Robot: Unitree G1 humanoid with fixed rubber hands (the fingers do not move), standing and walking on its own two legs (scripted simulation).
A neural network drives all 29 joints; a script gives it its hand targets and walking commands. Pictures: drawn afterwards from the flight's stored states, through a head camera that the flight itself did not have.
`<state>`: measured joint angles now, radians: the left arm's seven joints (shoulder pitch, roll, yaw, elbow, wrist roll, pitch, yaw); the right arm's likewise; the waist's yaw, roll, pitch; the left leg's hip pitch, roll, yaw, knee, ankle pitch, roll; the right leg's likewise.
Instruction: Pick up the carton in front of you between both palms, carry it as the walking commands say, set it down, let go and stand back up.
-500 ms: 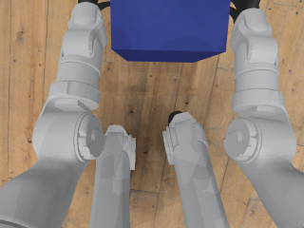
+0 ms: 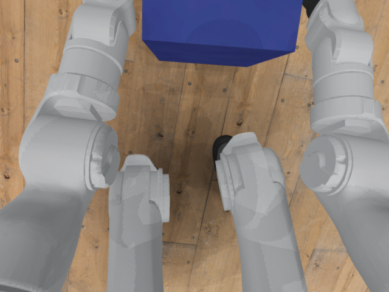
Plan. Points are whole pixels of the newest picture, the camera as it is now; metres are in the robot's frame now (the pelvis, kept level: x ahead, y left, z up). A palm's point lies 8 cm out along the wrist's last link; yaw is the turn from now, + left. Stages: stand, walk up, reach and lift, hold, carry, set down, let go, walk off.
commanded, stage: set down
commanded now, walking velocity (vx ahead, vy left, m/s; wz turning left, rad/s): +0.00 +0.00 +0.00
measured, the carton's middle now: out of the picture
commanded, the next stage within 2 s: none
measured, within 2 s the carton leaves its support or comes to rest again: rests again in 0.08 s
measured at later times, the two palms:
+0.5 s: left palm out of the picture +0.56 +0.03 -0.18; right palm (320, 8) +0.48 -0.27 -0.18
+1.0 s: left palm out of the picture +0.57 +0.05 -0.22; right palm (317, 11) +0.48 -0.29 -0.22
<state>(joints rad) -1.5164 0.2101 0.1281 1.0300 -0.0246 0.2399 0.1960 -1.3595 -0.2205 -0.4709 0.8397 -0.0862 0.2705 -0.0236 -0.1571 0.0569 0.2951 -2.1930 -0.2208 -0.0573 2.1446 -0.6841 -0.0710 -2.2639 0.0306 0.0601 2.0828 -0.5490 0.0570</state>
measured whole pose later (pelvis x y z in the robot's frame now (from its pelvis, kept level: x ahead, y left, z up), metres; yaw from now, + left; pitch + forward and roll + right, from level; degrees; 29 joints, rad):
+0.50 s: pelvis -0.02 +0.00 -0.01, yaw -1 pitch +36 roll -1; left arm -1.61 0.24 0.20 1.11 0.04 0.21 0.09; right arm -1.42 -0.26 -0.53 0.91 -0.15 0.24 0.08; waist -0.15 0.06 0.43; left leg -2.17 -0.20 -0.05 2.19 -0.65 -0.06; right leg -2.22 0.01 0.04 2.11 -0.52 0.05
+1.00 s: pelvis -0.01 +0.00 -0.02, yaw -1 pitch +34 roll -1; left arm -1.61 0.33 0.04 1.12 -0.08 0.14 0.11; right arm -1.51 -0.36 -0.47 1.15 -0.02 0.07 -0.01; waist -0.14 0.02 0.52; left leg -2.15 -0.15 -0.04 2.25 -0.69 -0.05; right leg -2.21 -0.01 0.02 2.17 -0.55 0.03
